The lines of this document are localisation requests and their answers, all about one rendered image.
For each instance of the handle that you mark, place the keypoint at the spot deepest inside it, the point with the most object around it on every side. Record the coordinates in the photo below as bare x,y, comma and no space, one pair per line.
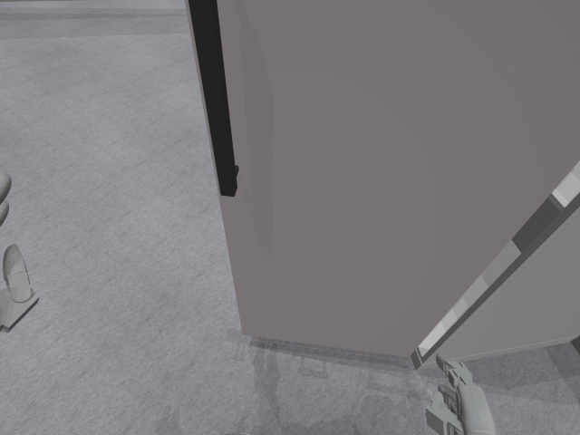
205,22

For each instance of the robot right hand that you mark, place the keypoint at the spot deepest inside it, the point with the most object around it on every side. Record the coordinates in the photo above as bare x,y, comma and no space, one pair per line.
469,408

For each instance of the fridge door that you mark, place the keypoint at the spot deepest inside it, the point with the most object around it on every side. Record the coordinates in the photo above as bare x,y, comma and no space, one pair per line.
387,151

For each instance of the robot left hand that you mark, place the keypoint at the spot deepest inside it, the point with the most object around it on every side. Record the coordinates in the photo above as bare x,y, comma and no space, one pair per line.
20,298

